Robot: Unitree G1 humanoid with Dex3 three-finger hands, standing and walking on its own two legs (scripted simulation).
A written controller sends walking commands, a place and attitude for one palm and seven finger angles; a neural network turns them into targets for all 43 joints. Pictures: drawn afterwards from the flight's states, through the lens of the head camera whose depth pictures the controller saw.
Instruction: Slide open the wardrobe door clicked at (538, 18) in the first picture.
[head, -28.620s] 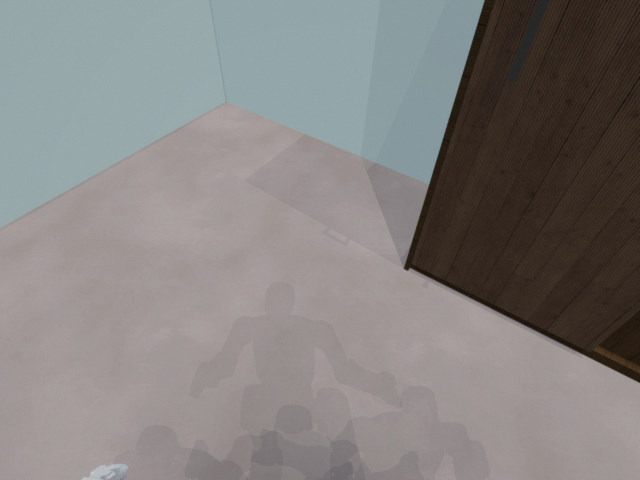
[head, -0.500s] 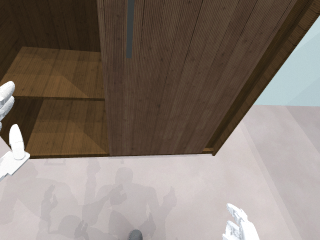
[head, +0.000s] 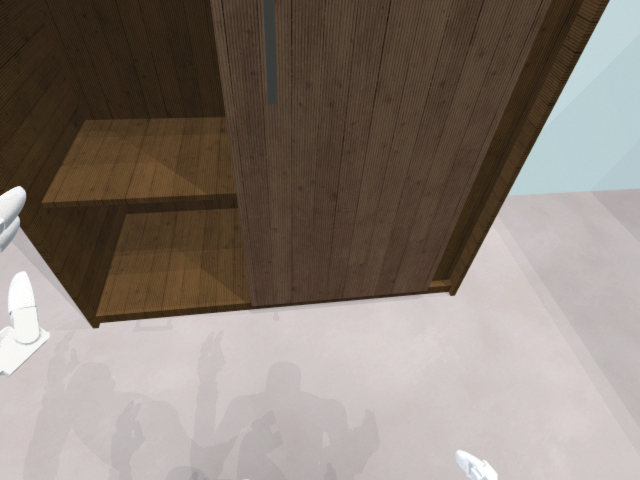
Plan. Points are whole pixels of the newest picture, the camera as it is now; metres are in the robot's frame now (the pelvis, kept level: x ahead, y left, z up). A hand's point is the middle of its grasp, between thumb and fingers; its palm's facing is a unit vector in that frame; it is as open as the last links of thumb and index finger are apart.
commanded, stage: stop stepping back and stand still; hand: left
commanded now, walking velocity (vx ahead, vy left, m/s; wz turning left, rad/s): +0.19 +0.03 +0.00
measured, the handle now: (269, 32) +0.81 +0.13 +0.22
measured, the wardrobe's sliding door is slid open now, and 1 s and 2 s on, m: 0.53 0.53 0.53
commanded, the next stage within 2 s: let the arm hang, fingers relaxed in 0.70 s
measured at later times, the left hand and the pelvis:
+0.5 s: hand (14, 313) +0.21 +0.27 +0.19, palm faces +0.46 -0.74 -0.49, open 7.4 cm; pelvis +0.03 +0.01 +0.01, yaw +2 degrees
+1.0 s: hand (100, 469) +0.16 +0.27 -0.07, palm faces +0.03 -0.91 -0.40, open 7.4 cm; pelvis +0.00 +0.03 +0.00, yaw +3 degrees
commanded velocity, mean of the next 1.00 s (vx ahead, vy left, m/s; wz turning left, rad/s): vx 0.01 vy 0.01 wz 0.00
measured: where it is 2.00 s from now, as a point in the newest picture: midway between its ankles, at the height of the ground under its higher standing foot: outside the picture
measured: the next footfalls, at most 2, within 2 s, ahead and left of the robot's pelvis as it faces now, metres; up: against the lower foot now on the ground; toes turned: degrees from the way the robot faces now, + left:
none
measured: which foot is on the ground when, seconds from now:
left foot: down 0.00-1.00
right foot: down 0.00-1.00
